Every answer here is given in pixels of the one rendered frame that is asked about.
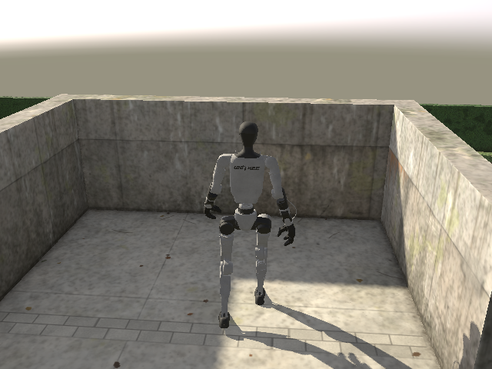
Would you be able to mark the robot right upper arm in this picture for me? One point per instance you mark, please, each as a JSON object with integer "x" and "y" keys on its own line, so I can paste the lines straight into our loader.
{"x": 275, "y": 176}

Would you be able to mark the robot right forearm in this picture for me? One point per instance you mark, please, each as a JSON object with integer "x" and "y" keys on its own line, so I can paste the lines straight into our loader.
{"x": 282, "y": 203}

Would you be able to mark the robot left forearm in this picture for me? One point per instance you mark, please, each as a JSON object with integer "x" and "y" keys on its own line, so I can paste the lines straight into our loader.
{"x": 210, "y": 199}

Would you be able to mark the robot left upper arm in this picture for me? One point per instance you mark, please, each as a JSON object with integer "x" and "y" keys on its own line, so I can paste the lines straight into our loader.
{"x": 222, "y": 162}

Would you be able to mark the left robot hand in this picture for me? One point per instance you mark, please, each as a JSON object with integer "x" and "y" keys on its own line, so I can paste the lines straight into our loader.
{"x": 214, "y": 208}

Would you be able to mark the robot right shin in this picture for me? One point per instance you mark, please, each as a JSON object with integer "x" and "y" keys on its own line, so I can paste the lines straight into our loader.
{"x": 261, "y": 269}

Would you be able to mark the robot left shin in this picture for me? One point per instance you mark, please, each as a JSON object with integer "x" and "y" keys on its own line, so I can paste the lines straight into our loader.
{"x": 225, "y": 288}

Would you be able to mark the robot shin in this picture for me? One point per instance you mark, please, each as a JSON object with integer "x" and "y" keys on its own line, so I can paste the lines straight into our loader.
{"x": 261, "y": 269}
{"x": 225, "y": 288}

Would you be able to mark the right robot hand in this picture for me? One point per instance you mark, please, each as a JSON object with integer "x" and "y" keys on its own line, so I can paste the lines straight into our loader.
{"x": 290, "y": 235}

